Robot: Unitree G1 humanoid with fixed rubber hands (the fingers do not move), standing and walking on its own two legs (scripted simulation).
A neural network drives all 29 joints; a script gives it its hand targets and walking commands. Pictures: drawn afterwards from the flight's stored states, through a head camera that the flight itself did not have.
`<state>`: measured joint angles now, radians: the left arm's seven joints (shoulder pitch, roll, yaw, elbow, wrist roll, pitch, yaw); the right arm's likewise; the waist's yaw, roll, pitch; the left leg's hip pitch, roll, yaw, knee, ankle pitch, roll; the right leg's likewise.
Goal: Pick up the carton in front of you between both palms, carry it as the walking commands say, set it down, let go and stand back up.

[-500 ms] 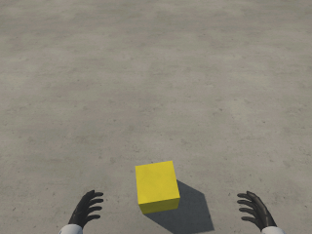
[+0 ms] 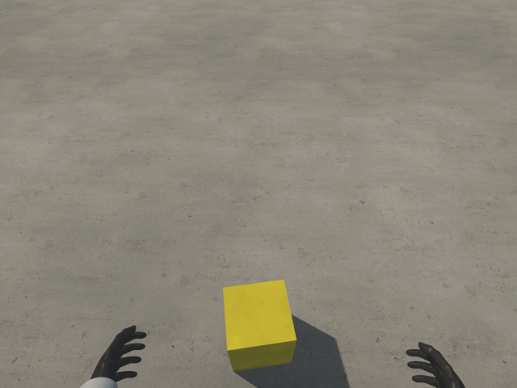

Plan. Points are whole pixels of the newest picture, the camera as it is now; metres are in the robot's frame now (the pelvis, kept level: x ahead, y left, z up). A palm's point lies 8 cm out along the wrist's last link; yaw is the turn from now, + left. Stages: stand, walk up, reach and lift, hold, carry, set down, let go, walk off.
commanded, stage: stand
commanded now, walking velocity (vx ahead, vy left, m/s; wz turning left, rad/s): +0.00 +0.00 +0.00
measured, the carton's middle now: (258, 326) +0.44 +0.05 -0.64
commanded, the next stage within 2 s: none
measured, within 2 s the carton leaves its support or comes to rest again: neither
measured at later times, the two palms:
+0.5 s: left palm out of the picture +0.14 +0.31 -0.10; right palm out of the picture +0.14 -0.27 -0.08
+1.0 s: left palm out of the picture +0.11 +0.32 -0.10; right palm out of the picture +0.11 -0.29 -0.09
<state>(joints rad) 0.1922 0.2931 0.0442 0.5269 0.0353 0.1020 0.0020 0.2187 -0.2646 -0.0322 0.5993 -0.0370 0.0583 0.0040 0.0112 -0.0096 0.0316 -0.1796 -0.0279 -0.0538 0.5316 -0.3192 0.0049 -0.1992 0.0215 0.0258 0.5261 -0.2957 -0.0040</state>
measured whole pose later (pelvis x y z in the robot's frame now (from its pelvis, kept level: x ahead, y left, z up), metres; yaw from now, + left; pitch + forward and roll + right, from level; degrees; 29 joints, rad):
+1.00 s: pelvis +0.01 +0.02 +0.01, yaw +0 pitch -2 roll +0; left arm 0.13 0.37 0.01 0.96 0.02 0.00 0.02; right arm 0.13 -0.37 -0.01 0.98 -0.02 -0.01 -0.02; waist 0.00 -0.01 0.03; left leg -0.10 -0.05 -0.05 0.40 -0.26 0.03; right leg -0.11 -0.01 0.03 0.38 -0.23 0.02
